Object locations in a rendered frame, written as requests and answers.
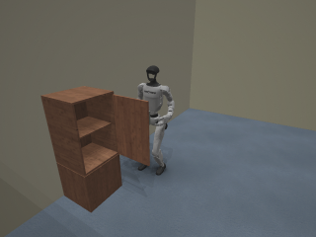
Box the left robot forearm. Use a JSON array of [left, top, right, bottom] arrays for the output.
[[166, 101, 175, 119]]

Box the humanoid robot head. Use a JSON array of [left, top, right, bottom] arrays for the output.
[[146, 65, 161, 87]]

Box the robot left foot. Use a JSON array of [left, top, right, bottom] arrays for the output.
[[155, 163, 166, 176]]

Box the robot right upper arm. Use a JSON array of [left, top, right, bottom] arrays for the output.
[[137, 83, 146, 100]]

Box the cupboard door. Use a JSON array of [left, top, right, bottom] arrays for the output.
[[113, 94, 150, 166]]

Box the robot left hand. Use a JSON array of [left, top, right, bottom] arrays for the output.
[[154, 116, 169, 126]]

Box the robot left upper arm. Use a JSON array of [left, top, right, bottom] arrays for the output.
[[160, 85, 173, 107]]

